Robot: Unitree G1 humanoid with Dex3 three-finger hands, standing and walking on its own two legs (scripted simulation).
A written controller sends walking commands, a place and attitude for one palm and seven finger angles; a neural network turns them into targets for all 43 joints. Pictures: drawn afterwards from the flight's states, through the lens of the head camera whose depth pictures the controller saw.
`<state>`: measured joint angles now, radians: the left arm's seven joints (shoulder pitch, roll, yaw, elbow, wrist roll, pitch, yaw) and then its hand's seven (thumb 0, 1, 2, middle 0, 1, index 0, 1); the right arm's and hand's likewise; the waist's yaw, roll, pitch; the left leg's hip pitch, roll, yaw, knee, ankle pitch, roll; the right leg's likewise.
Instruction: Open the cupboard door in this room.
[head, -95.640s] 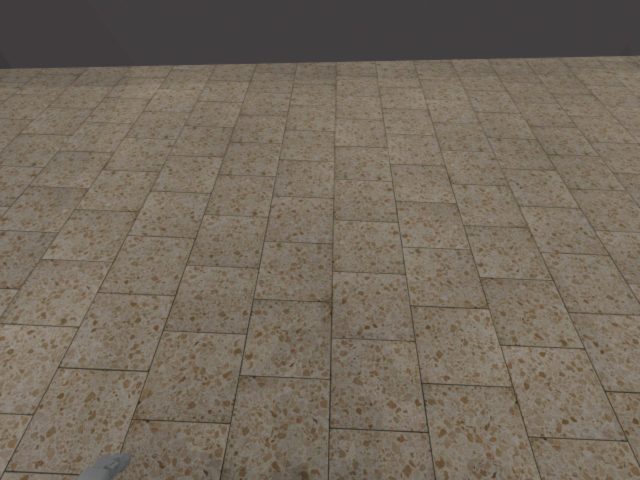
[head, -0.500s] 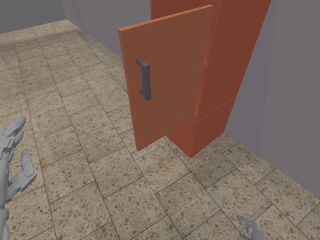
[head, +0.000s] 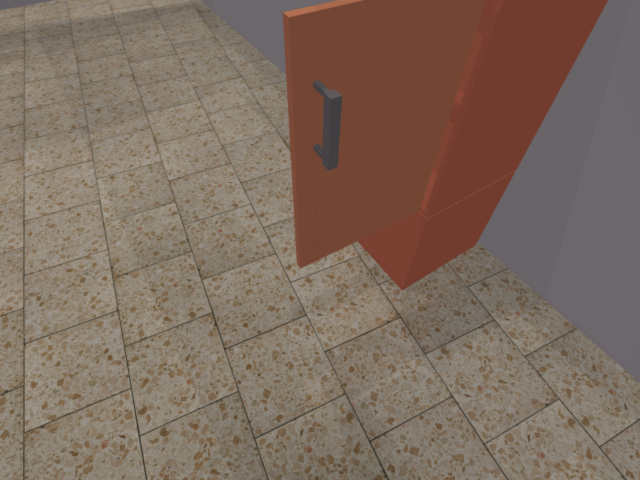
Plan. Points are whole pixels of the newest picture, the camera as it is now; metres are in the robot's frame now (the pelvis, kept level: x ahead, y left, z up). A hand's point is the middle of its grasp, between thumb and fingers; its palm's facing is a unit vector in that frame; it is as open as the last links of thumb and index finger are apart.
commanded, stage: let the arm hang, fingers relaxed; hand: left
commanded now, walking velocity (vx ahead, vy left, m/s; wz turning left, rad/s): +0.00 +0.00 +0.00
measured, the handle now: (325, 126) +0.63 +0.04 +0.09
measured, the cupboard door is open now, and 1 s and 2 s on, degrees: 88 88 88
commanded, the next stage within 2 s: look to check the result in 0.56 s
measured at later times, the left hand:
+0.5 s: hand out of the picture +0.09 +0.22 -0.15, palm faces -0.03 -0.96 -0.29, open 7.4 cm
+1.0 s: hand out of the picture +0.11 +0.23 -0.15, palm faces -0.04 -0.95 -0.32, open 7.4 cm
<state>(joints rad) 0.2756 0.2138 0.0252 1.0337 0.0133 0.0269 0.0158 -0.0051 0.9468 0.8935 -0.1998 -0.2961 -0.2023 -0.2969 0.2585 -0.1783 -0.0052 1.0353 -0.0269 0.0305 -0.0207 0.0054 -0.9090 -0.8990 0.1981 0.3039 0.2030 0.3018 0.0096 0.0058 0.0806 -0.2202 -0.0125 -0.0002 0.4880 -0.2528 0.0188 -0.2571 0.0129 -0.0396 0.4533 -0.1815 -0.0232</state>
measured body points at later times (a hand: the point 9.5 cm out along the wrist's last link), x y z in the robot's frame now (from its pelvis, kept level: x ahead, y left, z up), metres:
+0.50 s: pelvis +0.01 +0.01 +0.01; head +0.03 -0.01 +0.46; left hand +0.09 +0.27 -0.13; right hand +0.04 -0.26 -0.15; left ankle +0.01 +0.11 -0.74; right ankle +0.04 -0.11 -0.74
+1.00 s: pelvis +0.03 +0.00 +0.01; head +0.06 -0.02 +0.46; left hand +0.11 +0.28 -0.13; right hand +0.09 -0.28 -0.14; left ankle +0.01 +0.11 -0.74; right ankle +0.04 -0.11 -0.74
